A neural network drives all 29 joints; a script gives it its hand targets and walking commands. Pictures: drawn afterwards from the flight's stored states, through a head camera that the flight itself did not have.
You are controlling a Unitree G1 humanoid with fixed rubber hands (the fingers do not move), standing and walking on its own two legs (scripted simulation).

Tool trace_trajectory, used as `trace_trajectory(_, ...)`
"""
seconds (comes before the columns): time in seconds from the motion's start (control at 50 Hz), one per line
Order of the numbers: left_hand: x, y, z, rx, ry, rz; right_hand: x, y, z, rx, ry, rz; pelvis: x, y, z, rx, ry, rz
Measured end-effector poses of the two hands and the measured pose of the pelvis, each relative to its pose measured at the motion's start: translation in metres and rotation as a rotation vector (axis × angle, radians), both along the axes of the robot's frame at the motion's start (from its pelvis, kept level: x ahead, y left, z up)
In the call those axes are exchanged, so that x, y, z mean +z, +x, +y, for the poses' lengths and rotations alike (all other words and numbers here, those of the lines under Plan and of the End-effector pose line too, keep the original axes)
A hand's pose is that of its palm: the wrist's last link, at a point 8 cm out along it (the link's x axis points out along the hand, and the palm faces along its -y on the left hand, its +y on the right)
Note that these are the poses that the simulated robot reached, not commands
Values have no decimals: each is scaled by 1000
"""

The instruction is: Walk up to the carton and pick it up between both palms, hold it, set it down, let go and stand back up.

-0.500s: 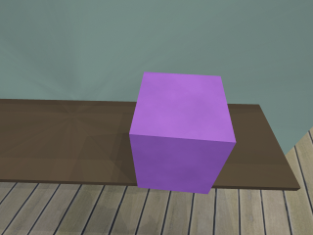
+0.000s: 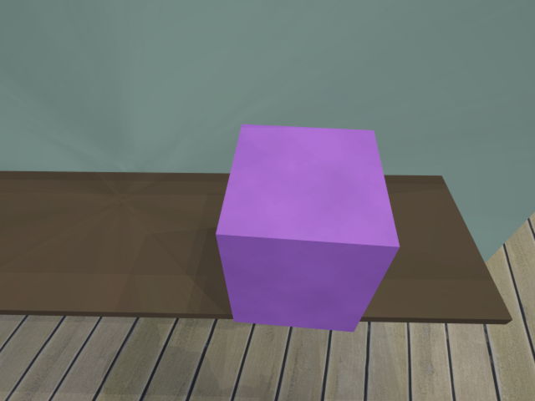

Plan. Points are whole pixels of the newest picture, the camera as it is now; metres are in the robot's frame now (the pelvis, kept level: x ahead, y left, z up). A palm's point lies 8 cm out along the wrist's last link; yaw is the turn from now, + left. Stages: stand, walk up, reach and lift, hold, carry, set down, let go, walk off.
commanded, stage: stand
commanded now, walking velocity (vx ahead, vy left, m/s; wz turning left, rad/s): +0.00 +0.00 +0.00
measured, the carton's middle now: (299, 231) +0.38 -0.04 +0.06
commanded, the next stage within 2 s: walk up in 1.72 s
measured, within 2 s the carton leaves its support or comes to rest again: neither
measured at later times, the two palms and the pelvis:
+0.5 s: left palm out of the picture +0.02 +0.22 -0.13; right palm out of the picture +0.02 -0.22 -0.13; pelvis +0.01 +0.00 +0.01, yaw +0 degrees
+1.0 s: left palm out of the picture -0.02 +0.19 -0.14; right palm out of the picture -0.02 -0.21 -0.14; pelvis +0.00 -0.01 +0.01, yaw +0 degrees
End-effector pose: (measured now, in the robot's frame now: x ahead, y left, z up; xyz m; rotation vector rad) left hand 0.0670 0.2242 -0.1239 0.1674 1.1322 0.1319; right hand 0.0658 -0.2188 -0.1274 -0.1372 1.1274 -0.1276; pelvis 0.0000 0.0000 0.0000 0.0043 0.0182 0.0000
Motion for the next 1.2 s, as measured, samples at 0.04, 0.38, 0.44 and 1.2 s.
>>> trace_trajectory(0.04, -1, 0, 0, 5, 0, 6, -1, -3, 0, -6, 2, 11, 0, 1, 0, 2, 0, -1)
trace_trajectory(0.38, -7, -23, -5, 54, -9, 105, -2, -28, -7, -54, -15, 118, 6, 6, -3, 0, 0, -24)
trace_trajectory(0.44, -7, -33, -4, 65, -5, 137, -4, -34, -6, -59, -9, 140, 8, 6, -4, 3, -1, -26)
trace_trajectory(1.2, -12, -96, -35, 97, -59, 306, -10, -97, 13, -79, 43, 330, 13, -3, -9, 3, -5, -53)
